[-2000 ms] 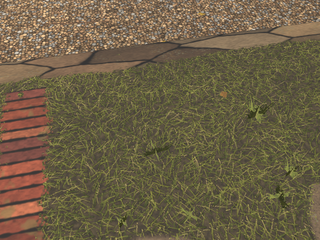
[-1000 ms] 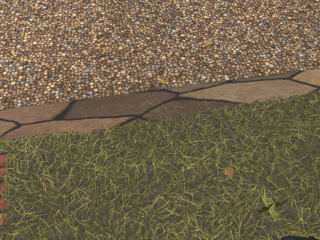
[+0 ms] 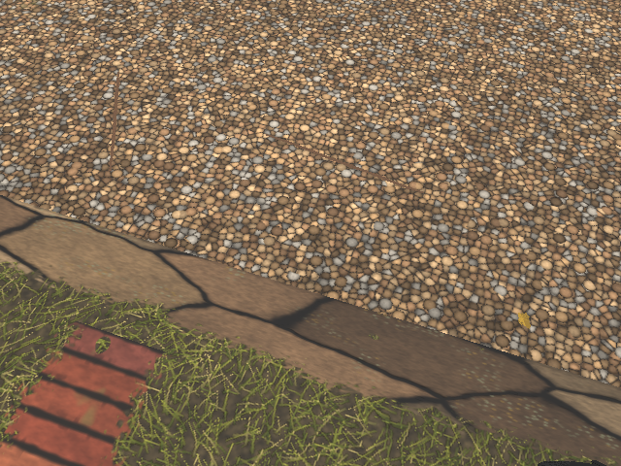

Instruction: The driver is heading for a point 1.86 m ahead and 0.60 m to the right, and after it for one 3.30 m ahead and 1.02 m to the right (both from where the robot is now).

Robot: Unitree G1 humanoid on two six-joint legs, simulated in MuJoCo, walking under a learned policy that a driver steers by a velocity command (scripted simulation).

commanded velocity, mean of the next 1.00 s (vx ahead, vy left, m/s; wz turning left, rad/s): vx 0.07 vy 0.00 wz -0.46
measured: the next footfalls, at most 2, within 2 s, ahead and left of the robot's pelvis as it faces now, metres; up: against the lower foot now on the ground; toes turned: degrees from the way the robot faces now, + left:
right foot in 0.42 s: +0.22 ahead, -0.19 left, +0.00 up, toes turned -16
left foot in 0.82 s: +0.29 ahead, +0.04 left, +0.00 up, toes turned -28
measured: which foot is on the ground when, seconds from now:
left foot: down 0.00-0.44, up 0.46-0.80, down 0.82-1.00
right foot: up 0.00-0.40, down 0.42-0.82, up 0.84-1.00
